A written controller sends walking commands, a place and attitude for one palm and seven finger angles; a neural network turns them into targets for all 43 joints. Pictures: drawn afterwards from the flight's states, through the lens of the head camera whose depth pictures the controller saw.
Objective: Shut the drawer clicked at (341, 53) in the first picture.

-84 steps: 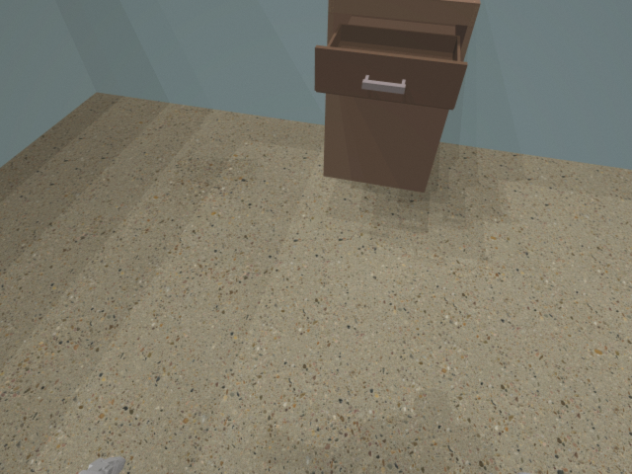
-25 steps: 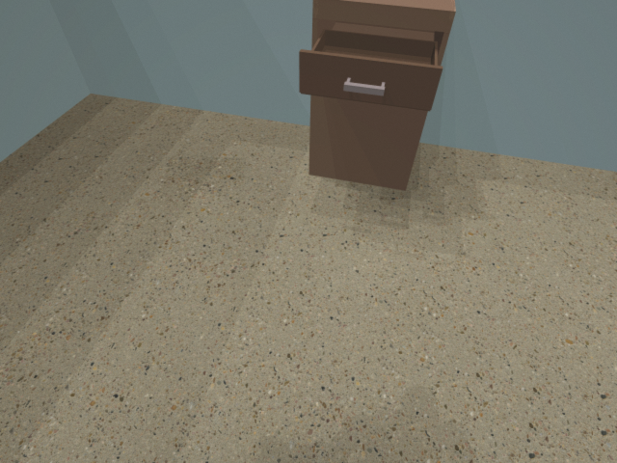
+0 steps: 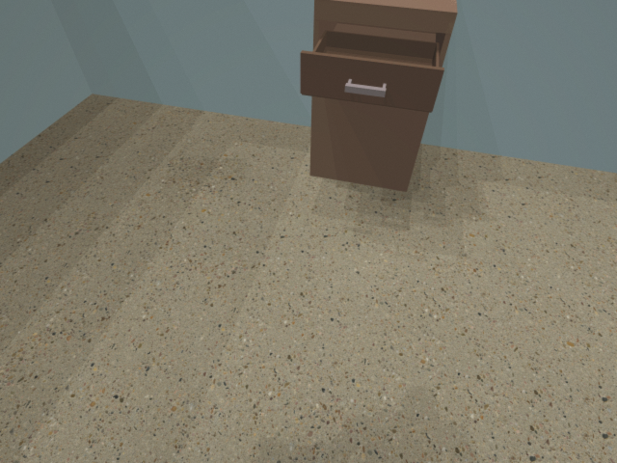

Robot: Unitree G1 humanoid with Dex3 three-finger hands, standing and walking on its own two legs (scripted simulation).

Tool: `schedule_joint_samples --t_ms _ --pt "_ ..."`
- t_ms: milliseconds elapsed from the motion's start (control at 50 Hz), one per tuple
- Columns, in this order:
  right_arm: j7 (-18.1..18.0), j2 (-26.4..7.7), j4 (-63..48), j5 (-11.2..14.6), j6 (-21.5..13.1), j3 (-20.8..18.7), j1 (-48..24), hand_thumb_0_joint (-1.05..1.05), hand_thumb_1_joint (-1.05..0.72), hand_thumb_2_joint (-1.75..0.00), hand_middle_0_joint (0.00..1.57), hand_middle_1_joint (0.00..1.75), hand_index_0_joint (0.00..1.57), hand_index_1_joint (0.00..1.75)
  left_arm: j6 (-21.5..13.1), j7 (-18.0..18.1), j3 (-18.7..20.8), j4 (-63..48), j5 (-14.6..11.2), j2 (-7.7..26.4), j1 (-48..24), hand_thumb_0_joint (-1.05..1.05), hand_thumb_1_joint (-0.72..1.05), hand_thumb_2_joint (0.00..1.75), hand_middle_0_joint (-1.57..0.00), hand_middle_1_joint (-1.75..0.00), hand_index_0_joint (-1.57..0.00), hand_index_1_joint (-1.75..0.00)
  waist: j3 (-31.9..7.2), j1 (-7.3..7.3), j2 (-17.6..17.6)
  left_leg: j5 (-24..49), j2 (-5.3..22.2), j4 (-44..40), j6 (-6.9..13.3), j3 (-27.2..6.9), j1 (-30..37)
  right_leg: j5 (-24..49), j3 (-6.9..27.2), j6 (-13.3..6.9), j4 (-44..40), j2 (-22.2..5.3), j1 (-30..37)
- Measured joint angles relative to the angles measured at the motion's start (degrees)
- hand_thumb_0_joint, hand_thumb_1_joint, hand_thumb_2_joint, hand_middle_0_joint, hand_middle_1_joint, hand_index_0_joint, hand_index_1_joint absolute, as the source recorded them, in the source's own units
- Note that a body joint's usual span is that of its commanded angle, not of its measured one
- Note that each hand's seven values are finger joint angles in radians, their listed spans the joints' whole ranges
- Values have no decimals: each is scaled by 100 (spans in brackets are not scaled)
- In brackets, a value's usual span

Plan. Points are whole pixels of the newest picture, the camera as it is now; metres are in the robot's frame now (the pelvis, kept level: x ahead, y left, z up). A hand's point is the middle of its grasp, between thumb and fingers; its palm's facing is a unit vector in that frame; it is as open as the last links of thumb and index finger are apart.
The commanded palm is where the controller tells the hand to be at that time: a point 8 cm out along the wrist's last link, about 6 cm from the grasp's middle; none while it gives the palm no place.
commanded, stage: walk to a spot facing it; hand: left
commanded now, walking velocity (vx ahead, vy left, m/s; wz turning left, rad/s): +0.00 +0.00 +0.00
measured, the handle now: (366, 87) +1.22 -0.11 -0.10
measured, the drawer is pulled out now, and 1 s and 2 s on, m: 0.30 0.30 0.30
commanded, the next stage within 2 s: turn to face it in 1.54 s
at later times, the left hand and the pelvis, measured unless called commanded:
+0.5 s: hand out of the picture +0.07 +0.15 -0.19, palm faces -0.04 -0.98 -0.20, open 7.4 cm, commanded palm none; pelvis +0.08 -0.03 -0.02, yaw -7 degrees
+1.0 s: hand (233, 333) +0.37 +0.17 -0.18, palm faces -0.24 -0.95 -0.20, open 7.4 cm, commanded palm none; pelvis +0.29 -0.01 -0.01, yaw -19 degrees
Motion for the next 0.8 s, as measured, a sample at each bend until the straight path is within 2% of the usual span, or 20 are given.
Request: schedule_joint_samples --t_ms 140,300,380,400,440,500,540,640,720,760,780,800 --pt "-18 52 3 -31 28 4 38 0 -90 -90 21 30 21 29 37 35 10 -9 3 -59 72 0 91 90 -20 -30 -20 -30 -53 26 -2 -64 27 86 -12 46 -19 -34 43 -2 64 26 -31" --pt "22 444 -194 -82 11 -78 689 0 -90 -90 20 30 21 29 158 -131 129 -163 65 -435 883 0 91 90 -20 -30 -20 -30 -228 85 -62 -824 145 923 9 397 -188 -870 357 -146 1148 158 -455" --pt "7 605 -212 -71 -87 -162 1051 0 -90 -90 21 30 21 29 126 -183 189 -161 70 -675 1191 0 91 90 -20 -30 -20 -30 -100 78 -36 -1203 269 1194 -82 658 -35 -1136 -51 -141 1664 29 -723" --pt "0 612 -192 -71 -95 -176 1149 0 -90 -90 21 30 21 29 87 -193 201 -163 78 -745 1218 0 91 90 -20 -30 -20 -30 -50 37 58 -1343 364 1380 -119 628 -50 -902 -158 -156 1623 71 -663" --pt "-3 665 -68 -52 -27 -189 1313 0 -90 -90 21 30 21 29 -88 -159 220 -190 74 -845 1260 0 91 90 -20 -30 -20 -30 -15 8 163 -1533 493 2482 -18 515 -503 -1068 -316 -238 1639 163 -536" --pt "13 757 72 -73 93 -199 1254 1 -90 -90 20 30 21 29 -285 -22 210 -239 63 -986 1476 0 91 90 -20 -30 -20 -30 13 176 93 -1510 379 4136 12 396 -1382 -1137 -221 -303 1229 213 -195" --pt "35 792 -4 -89 91 -236 1077 1 -90 -90 20 30 20 29 -315 28 181 -181 79 -1093 1666 0 91 90 -20 -30 -20 -30 29 199 55 -1210 381 4468 -32 448 -1891 -990 -97 -303 807 230 76" --pt "131 909 -464 -53 19 -317 483 1 -90 -90 20 30 20 29 -298 73 127 111 100 -1292 2011 0 91 90 -20 -30 -20 -30 56 136 -11 -304 482 3809 -99 519 -2765 -775 201 -252 -81 221 687" --pt "192 1015 -768 -8 -97 -302 53 1 -90 -90 20 30 20 29 -280 89 158 257 101 -1284 2036 0 91 90 -20 -30 -20 -30 181 193 -55 104 453 2554 10 531 -2723 -897 375 -147 -394 186 1139" --pt "187 1059 -873 -10 -189 -276 -79 1 -90 -90 20 30 20 29 -279 91 205 291 94 -1216 2027 0 90 90 -20 -30 -20 -30 224 221 -123 213 334 1932 96 570 -2408 -1170 451 -80 -205 124 1262" --pt "171 1063 -927 -27 -259 -252 -107 0 -90 -90 20 30 20 29 -279 90 234 296 82 -1190 2049 0 90 90 -20 -30 -20 -30 221 224 -132 254 286 1631 146 580 -2157 -1405 497 -71 172 116 1199" --pt "149 1030 -985 -64 -337 -232 -109 0 -90 -90 20 30 20 29 -265 79 269 288 58 -1196 2092 0 90 90 -20 -30 -20 -30 176 227 -38 359 343 1437 252 505 -1960 -1647 451 -101 901 194 937"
